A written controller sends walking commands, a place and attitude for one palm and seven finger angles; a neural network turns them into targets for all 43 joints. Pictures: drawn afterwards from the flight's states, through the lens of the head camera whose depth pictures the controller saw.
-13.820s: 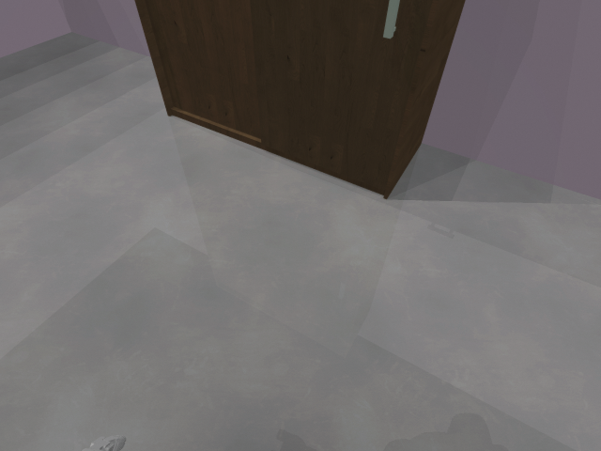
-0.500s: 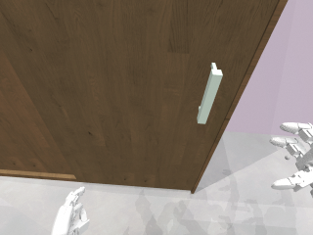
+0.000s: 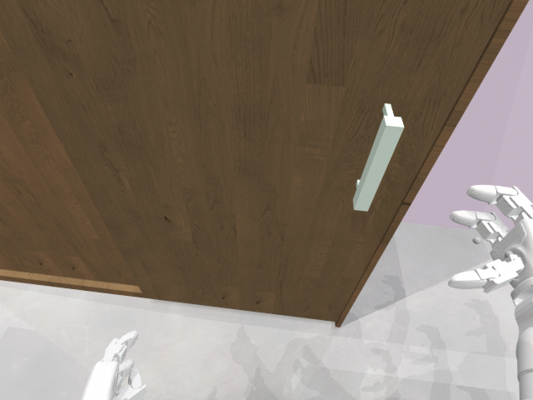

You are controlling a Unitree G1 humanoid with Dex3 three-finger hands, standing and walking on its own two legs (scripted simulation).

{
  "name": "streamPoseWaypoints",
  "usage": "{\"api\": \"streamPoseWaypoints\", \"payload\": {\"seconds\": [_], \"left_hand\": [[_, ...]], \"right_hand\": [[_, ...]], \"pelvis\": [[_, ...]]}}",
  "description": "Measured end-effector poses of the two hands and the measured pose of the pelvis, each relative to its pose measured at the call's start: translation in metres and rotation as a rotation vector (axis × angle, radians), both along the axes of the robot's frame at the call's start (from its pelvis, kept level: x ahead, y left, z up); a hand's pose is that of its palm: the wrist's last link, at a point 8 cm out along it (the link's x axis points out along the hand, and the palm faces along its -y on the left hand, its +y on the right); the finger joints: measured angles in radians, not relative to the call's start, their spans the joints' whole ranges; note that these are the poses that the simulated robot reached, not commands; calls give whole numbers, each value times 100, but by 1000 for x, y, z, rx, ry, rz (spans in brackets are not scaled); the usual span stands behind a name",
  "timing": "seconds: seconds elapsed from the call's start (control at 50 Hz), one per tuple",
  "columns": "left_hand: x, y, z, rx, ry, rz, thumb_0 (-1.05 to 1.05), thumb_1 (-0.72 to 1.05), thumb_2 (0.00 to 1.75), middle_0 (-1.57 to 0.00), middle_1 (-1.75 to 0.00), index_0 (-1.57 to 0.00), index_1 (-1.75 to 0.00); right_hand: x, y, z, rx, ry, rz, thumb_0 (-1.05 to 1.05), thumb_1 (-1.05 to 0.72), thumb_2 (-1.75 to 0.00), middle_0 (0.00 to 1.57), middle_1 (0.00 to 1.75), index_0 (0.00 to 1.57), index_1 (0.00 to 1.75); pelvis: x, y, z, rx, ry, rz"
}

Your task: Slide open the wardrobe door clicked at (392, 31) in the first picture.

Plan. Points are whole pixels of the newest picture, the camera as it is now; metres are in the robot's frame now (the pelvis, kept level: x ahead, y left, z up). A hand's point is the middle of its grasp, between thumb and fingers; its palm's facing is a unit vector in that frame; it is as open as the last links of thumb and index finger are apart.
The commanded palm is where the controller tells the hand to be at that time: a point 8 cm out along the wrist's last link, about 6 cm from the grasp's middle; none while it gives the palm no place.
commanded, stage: move the hooked fingers beside the handle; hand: right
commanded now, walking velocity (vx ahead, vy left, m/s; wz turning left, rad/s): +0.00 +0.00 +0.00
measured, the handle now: (373, 160) +0.51 -0.15 +0.10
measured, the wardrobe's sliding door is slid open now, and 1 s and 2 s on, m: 0.00 0.00 0.00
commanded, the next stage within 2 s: feel for the door with the fingertips in 1.92 s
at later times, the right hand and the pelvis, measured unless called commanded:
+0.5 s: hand (444, 217) +0.37 -0.23 +0.12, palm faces +0.06 +1.00 -0.01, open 14.0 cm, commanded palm +0.34 -0.28 +0.12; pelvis +0.01 -0.01 +0.00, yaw +0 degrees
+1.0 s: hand (420, 187) +0.43 -0.21 +0.11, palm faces +0.07 +1.00 +0.00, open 14.0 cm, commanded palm +0.40 -0.27 +0.11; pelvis +0.01 -0.01 +0.00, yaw +1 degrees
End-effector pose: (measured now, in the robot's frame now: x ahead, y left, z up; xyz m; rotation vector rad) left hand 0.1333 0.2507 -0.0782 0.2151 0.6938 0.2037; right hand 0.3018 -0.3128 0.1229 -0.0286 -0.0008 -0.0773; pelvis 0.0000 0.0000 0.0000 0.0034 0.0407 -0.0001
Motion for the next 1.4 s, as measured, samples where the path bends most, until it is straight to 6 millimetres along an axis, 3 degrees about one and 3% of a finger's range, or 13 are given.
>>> {"api": "streamPoseWaypoints", "payload": {"seconds": [0.18, 0.6, 1.14, 1.26, 1.4], "left_hand": [[-10, 0, -6, 0, 60, 25, 1, 90, 90, -21, -30, -20, -30], [-6, -15, -10, -24, 108, 13, 1, 90, 90, -21, -30, -20, -30], [-84, 8, -30, -10, 368, 140, 1, 91, 90, -21, -30, -20, -30], [-87, 6, -30, -20, 382, 152, 1, 91, 90, -21, -30, -20, -30], [-74, 2, -28, -25, 348, 143, 1, 91, 90, -21, -30, -20, -30]], "right_hand": [[12, 3, -5, 5, 1, -4, -1, 50, -30, 31, 120, 30, 120], [54, 33, -6, 8, -6, 2, -1, 50, -30, 31, 120, 30, 120], [118, 45, -13, 34, 10, 3, -1, 50, -30, 31, 120, 30, 120], [119, 44, -11, 33, -15, 9, -1, 50, -30, 30, 120, 30, 120], [108, 36, -18, 41, 0, 1, -1, 50, -30, 31, 120, 30, 120]], "pelvis": [[5, -5, 0, 2, 12, 5], [6, -12, -1, 2, 26, 3], [7, -8, -6, 6, 93, 24], [10, -10, -6, 6, 103, 33], [11, -12, -6, 8, 98, 35]]}}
